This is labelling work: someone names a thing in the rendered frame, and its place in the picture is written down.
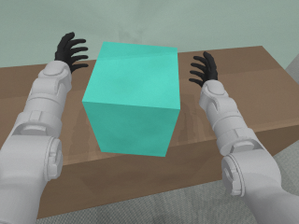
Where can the left robot forearm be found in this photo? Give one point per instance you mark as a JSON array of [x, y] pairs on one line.
[[44, 107]]

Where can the left robot upper arm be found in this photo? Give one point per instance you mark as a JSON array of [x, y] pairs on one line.
[[27, 163]]

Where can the robot right hand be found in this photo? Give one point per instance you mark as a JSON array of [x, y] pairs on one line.
[[209, 68]]

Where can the right robot upper arm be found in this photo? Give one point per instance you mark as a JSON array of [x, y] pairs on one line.
[[253, 176]]

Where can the pedestal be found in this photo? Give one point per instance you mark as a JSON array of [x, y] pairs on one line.
[[266, 96]]

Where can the right robot forearm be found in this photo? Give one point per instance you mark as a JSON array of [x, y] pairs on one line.
[[232, 132]]

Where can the robot left hand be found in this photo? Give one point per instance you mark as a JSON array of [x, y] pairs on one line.
[[64, 52]]

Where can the carton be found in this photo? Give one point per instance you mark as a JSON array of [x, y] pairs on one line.
[[132, 99]]

